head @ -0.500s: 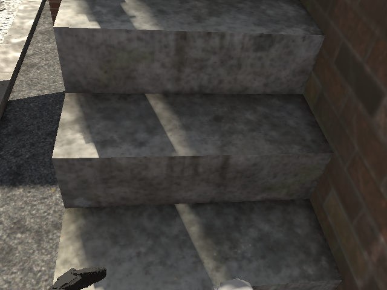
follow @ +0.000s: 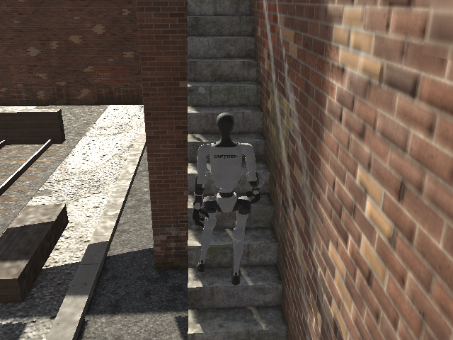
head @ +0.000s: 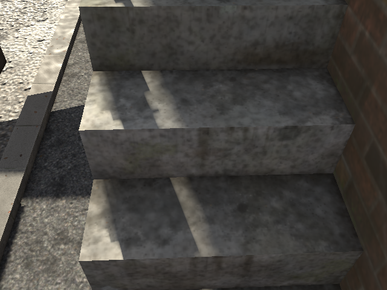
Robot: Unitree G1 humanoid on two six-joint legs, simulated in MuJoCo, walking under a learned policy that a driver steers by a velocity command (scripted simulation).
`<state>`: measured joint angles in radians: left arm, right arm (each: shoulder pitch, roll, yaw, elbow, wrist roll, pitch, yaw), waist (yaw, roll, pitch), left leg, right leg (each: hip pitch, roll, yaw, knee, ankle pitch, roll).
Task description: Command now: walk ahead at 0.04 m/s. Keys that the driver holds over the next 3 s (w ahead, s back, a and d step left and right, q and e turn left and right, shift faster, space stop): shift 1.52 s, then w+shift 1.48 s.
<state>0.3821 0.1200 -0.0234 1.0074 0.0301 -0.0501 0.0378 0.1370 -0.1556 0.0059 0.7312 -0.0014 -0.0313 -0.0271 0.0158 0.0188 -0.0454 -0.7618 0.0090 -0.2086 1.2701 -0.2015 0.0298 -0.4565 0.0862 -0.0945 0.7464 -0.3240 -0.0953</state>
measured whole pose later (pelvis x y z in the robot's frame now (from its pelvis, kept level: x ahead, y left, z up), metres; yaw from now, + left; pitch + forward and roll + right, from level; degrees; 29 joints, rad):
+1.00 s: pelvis +0.04 +0.06 +0.04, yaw -1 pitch +0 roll +1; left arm 0.31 0.24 0.01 0.91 -0.02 0.00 0.04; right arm 0.37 -0.19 0.01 0.83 -0.02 -0.07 0.00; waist -0.01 -0.01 0.02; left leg -0.18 -0.04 0.02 0.41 -0.22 0.03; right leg -0.21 -0.04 0.01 0.47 -0.25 0.02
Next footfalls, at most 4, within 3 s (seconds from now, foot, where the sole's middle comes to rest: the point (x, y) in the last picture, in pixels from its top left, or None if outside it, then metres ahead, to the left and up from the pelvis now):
0.12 left None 0.09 0.17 -0.74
2.10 left None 0.34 0.19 -0.55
2.56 right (228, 213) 0.58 -0.05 -0.35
2.98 left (184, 103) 0.80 0.07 -0.16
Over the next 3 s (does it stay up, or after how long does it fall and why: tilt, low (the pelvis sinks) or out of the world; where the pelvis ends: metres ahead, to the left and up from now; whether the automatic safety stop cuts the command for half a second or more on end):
stays up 0.72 -0.01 0.51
